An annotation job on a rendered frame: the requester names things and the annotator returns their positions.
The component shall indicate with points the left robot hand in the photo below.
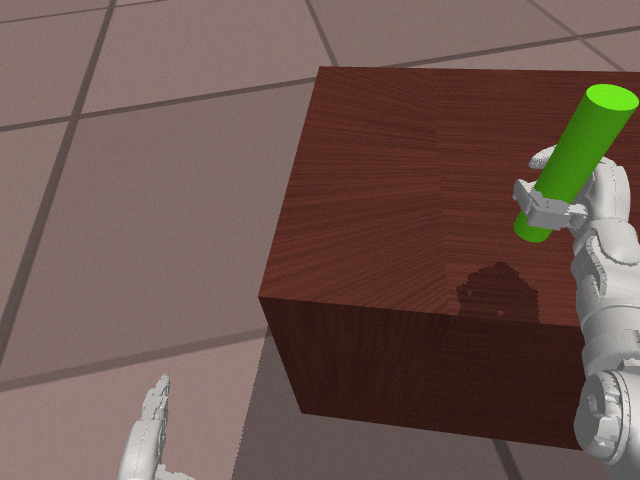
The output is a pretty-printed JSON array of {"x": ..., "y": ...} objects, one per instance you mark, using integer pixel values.
[{"x": 142, "y": 455}]

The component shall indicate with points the right robot arm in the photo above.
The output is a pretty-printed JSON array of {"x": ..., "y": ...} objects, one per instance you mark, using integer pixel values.
[{"x": 606, "y": 268}]

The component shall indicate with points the right robot hand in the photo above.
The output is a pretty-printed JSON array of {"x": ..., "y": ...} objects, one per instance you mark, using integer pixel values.
[{"x": 605, "y": 195}]

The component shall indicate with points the can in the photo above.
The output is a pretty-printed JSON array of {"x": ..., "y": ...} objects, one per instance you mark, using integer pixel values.
[{"x": 597, "y": 121}]

